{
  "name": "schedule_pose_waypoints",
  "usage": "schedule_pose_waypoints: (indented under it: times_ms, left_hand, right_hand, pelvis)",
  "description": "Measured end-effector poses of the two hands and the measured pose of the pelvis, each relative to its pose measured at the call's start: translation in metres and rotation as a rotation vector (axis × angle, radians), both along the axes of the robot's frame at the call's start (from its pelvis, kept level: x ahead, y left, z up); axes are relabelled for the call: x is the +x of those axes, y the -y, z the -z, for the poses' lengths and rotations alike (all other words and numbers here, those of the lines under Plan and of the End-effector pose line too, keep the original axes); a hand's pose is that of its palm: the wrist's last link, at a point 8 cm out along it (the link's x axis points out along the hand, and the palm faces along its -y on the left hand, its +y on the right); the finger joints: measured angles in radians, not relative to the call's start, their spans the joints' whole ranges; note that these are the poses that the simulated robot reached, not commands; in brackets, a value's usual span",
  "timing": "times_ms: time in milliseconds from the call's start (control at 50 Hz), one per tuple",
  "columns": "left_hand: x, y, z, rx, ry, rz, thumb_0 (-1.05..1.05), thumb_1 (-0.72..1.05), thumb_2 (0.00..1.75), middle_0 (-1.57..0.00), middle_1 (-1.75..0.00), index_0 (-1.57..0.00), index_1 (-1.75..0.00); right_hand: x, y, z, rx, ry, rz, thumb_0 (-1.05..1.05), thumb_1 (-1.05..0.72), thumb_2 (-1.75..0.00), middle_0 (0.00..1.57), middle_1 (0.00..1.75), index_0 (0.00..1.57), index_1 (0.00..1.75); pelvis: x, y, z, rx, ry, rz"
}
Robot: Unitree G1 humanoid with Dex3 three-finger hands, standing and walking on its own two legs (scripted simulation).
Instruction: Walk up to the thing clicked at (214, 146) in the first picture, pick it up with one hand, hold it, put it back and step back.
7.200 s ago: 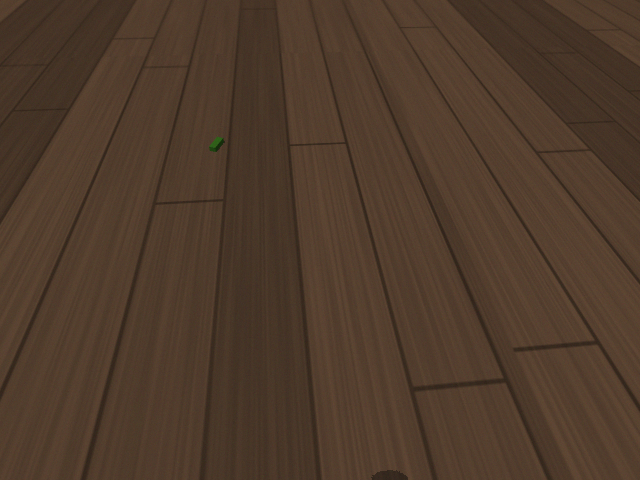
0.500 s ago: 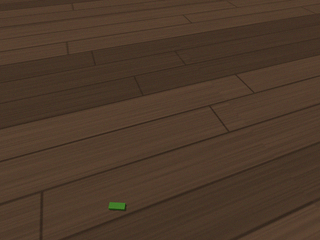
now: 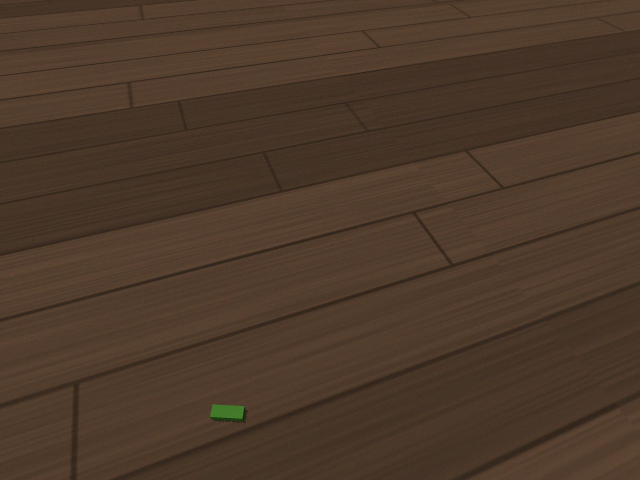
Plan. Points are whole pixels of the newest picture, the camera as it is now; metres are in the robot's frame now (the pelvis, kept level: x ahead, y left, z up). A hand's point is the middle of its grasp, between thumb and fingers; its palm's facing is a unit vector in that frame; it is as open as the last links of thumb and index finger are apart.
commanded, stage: stand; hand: left
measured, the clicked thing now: (227, 412) +0.43 +0.25 -0.77
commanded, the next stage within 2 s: none
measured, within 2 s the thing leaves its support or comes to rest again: neither
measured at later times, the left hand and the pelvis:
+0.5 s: hand out of the picture +0.06 +0.25 -0.16, palm faces -0.03 -0.94 -0.34, open 7.4 cm; pelvis -0.01 -0.01 +0.00, yaw +0 degrees
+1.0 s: hand out of the picture +0.06 +0.24 -0.16, palm faces -0.04 -0.94 -0.34, open 7.4 cm; pelvis -0.01 -0.01 +0.00, yaw +0 degrees
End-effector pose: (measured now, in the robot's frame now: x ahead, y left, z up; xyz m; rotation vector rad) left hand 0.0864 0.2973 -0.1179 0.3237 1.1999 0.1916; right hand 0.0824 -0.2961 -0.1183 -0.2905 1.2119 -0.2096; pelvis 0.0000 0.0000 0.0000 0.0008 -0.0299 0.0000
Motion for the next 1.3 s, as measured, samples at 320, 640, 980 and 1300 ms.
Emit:
schedule_pose_waypoints:
  times_ms: [320,640,980,1300]
  left_hand:
    - [-0.024,0.008,0.004,-0.012,-0.035,-0.005,0.00,0.90,0.90,-0.20,-0.30,-0.20,-0.30]
    - [-0.032,0.006,0.001,0.000,-0.035,-0.001,0.00,0.90,0.90,-0.20,-0.30,-0.20,-0.30]
    - [-0.030,0.008,0.001,-0.002,-0.033,0.006,0.00,0.90,0.90,-0.20,-0.30,-0.20,-0.30]
    - [-0.028,0.009,0.001,0.001,-0.043,0.003,0.00,0.90,0.90,-0.20,-0.30,-0.20,-0.30]
  right_hand:
    - [-0.018,0.007,0.000,-0.004,-0.029,-0.003,0.01,-0.91,-0.90,0.21,0.30,0.21,0.30]
    - [-0.032,0.009,0.003,0.001,-0.040,0.000,0.01,-0.91,-0.90,0.21,0.30,0.21,0.30]
    - [-0.036,0.011,0.004,0.000,-0.046,0.000,0.01,-0.91,-0.90,0.21,0.30,0.21,0.30]
    - [-0.031,0.012,0.005,-0.001,-0.050,-0.007,0.01,-0.91,-0.90,0.21,0.30,0.21,0.30]
  pelvis:
    - [-0.009,0.006,0.000,-0.004,0.004,-0.002]
    - [-0.014,0.008,0.000,-0.002,0.008,0.002]
    - [-0.014,0.009,0.000,0.000,0.006,0.004]
    - [-0.010,0.010,0.000,0.000,-0.001,0.004]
